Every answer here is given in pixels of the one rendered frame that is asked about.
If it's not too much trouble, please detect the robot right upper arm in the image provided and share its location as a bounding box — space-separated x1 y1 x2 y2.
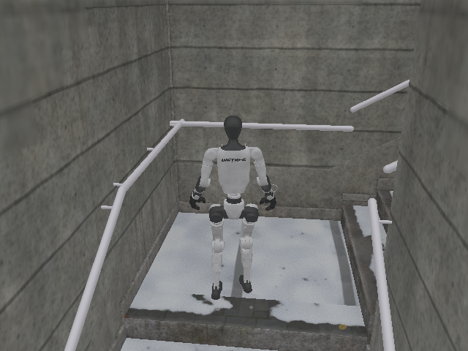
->
249 147 268 186

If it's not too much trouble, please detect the robot left upper arm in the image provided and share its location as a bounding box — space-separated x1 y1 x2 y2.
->
199 148 218 188

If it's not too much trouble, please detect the left robot foot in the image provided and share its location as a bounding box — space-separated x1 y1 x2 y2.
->
211 281 222 300

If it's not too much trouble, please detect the left robot hand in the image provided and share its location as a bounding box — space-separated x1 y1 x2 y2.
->
189 194 205 210

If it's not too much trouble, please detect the right robot forearm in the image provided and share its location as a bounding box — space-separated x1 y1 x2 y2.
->
261 175 274 200

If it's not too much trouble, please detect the right robot hand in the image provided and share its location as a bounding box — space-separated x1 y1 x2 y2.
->
260 195 276 211

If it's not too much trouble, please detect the right robot shin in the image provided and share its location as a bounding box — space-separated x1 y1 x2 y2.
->
241 237 253 283

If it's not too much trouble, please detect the left robot forearm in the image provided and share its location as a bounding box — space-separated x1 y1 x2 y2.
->
192 176 205 200

